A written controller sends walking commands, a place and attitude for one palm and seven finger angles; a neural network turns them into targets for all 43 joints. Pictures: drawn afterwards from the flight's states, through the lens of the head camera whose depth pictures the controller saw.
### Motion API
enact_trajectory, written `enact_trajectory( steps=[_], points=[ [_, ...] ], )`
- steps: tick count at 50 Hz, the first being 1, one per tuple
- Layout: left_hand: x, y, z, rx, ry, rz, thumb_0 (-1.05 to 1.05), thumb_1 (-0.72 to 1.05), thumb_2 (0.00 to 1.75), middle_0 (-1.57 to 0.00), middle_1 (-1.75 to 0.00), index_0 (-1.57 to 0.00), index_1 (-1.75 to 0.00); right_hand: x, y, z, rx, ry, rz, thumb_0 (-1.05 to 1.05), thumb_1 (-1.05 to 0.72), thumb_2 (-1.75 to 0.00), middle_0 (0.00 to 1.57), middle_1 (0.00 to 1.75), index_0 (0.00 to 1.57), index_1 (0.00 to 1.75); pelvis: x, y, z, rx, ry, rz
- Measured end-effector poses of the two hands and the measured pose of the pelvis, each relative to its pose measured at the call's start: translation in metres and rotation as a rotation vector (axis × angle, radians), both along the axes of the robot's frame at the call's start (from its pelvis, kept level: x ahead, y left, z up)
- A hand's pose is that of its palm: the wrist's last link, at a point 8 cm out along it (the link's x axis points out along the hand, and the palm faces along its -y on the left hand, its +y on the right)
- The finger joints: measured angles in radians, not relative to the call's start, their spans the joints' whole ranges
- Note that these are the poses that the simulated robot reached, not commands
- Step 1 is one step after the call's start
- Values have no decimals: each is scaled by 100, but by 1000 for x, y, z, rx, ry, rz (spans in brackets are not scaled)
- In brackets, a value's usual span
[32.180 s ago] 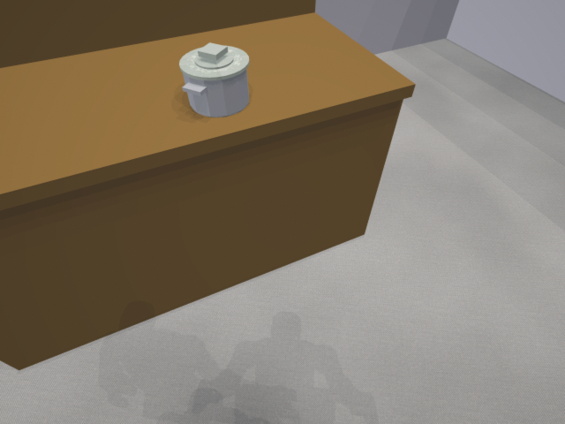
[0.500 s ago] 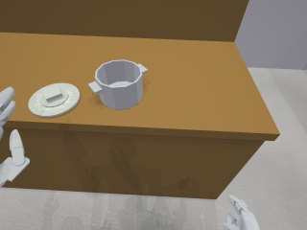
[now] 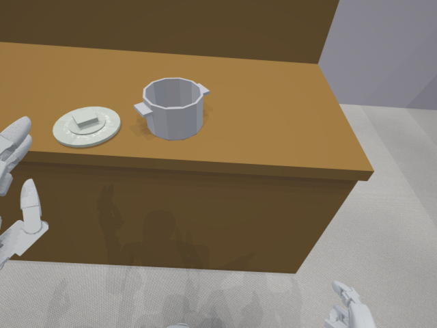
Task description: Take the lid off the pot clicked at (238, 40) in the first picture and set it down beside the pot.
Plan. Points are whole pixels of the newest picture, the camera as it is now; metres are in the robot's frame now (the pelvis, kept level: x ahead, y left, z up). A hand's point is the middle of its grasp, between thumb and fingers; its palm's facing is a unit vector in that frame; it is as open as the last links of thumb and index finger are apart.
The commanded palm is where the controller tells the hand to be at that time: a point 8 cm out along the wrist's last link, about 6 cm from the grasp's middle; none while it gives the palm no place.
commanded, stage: step back with the hand held close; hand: left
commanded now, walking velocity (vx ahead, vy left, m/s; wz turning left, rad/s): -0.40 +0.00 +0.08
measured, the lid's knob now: (85, 117) +0.61 +0.39 +0.03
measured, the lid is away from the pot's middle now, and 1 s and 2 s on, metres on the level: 0.24 0.24 0.24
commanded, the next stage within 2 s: stop stepping back and stand still in 0.12 s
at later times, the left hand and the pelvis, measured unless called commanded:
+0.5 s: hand out of the picture +0.07 +0.25 +0.22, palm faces +0.34 -0.85 -0.39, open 7.4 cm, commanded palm +0.04 +0.31 +0.21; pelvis -0.09 +0.03 +0.00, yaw -1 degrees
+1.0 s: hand out of the picture +0.11 +0.29 +0.20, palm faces +0.42 -0.82 -0.39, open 7.4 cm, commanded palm none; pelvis -0.08 +0.05 +0.01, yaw -1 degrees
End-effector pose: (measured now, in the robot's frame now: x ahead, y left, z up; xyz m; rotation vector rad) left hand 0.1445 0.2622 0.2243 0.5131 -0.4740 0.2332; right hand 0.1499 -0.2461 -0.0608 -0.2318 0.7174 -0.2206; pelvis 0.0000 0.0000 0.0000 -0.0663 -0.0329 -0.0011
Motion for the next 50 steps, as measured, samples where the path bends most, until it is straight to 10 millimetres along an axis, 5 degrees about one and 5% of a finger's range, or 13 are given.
enact_trajectory(
  steps=[8, 15, 20, 24, 27, 31, 35, 41, 46, 50],
  points=[
    [-6, 38, -21, -101, 4, 59, 1, 89, 90, -21, -30, -21, -30, -34, 22, 13, -44, -6, 20, 2, -90, -90, 20, 30, 20, 30, -34, 17, 4, -5, 23, -3],
    [-36, 28, -43, -81, 193, -12, 1, 89, 90, -21, -30, -21, -30, -70, 40, 8, 6, 22, 87, 1, -90, -90, 20, 30, 21, 30, -73, 17, 6, -15, 79, -16],
    [-85, 12, -19, 12, 152, -68, 2, 89, 90, -21, -30, -21, -30, -97, 41, 6, 0, 23, 78, 1, -90, -90, 20, 30, 21, 30, -95, 13, 2, -12, 47, 6],
    [-110, 23, 6, 5, -11, -30, 1, 89, 90, -22, -30, -22, -30, -116, 36, 1, -16, 54, 30, 2, -90, -90, 20, 30, 21, 30, -91, 25, 2, 2, 33, -11],
    [-106, 49, 3, -57, -109, 48, 1, 89, 90, -22, -30, -22, -30, -120, 35, -6, -30, 42, -7, 2, -90, -90, 20, 30, 21, 30, -92, 38, -4, -7, 41, 14],
    [-79, 75, -20, -160, -15, 148, 1, 89, 90, -21, -30, -21, -30, -126, 49, -1, 11, 17, -15, 2, -90, -90, 20, 30, 20, 30, -108, 41, 4, 29, 21, -8],
    [-73, 59, -35, -140, 158, 96, 1, 90, 90, -20, -30, -20, -30, -133, 64, 11, 63, -11, 13, 2, -90, -90, 20, 30, 20, 30, -114, 36, 14, 42, 35, -20],
    [-99, 15, -23, -5, 239, -72, 2, 89, 90, -21, -30, -21, -30, -130, 59, 5, 49, 25, 52, 1, -90, -90, 20, 30, 21, 30, -108, 30, 12, 40, 47, -31],
    [-96, 37, 2, 28, 84, 26, 1, 88, 90, -22, -30, -22, -30, -120, 46, -7, 17, 88, 30, 2, -90, -90, 20, 30, 21, 30, -92, 38, 10, 20, 49, -21],
    [-72, 67, -8, -56, 65, 139, 1, 89, 90, -21, -30, -22, -30, -105, 44, -6, 16, 79, -10, 2, -90, -90, 20, 30, 21, 30, -81, 46, 12, 40, 31, -25]
  ],
)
